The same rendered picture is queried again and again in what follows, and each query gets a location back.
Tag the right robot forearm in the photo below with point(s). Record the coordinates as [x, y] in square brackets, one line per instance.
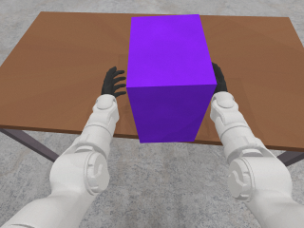
[234, 133]

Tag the left robot forearm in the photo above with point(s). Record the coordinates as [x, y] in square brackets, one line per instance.
[99, 129]

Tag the right robot hand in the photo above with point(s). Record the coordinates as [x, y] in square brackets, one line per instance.
[221, 84]

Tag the robot left upper arm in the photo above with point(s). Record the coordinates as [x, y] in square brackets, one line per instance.
[75, 179]

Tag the carton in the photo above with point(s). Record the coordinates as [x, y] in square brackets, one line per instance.
[170, 78]

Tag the table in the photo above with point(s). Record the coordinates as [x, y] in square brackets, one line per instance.
[54, 75]

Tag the left robot hand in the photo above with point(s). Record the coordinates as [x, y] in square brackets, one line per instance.
[109, 86]

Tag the robot right upper arm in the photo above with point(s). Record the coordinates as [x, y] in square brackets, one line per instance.
[264, 185]

